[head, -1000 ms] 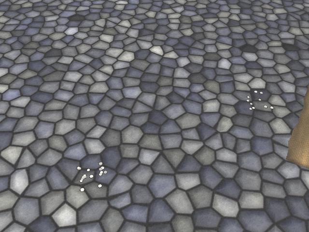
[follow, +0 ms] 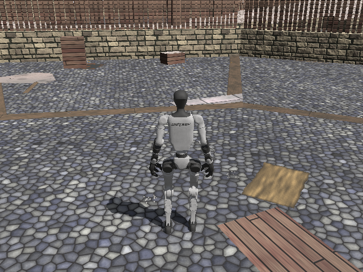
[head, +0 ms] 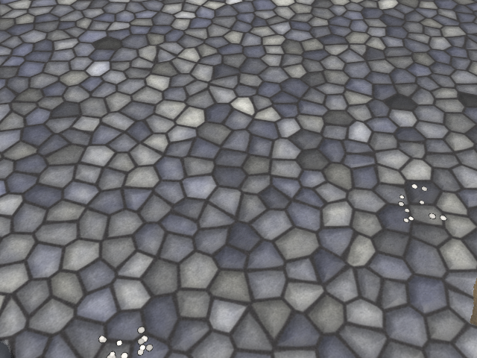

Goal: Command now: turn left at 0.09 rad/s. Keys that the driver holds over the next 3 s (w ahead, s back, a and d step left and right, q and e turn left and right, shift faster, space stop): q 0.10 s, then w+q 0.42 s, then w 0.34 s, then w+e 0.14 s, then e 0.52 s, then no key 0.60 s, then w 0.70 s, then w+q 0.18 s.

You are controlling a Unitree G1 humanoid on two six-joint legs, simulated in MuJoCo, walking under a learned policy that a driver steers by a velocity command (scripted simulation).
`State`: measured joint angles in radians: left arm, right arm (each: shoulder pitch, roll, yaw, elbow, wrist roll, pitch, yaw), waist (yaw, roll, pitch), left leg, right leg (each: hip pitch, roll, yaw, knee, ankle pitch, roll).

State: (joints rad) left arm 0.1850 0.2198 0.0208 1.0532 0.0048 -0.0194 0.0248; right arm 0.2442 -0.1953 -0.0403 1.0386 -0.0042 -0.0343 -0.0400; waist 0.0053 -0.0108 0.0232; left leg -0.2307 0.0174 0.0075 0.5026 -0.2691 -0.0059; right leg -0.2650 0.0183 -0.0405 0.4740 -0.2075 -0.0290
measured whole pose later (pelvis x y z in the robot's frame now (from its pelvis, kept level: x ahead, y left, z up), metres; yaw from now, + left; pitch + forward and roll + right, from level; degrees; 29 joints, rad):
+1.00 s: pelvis +0.36 +0.17 -0.02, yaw +17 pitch +3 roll -1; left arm -0.03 0.25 0.05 0.85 -0.02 -0.11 -0.06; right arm 0.43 -0.25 -0.08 0.96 -0.01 -0.06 -0.02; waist -0.04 0.00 0.03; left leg 0.11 -0.01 0.00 0.44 -0.47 0.04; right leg -0.52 0.04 -0.08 0.50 -0.05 -0.10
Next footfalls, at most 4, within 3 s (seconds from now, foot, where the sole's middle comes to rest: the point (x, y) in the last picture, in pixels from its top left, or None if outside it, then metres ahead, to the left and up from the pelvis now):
0.46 left None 0.14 0.20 -0.77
0.98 right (199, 338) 0.56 0.13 -0.77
1.44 left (123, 303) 0.66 0.36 -0.77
1.82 right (205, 328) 0.59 0.12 -0.77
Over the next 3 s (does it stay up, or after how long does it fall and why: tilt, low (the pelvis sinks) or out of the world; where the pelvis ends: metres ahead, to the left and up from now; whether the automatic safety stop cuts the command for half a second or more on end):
stays up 0.91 0.18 0.00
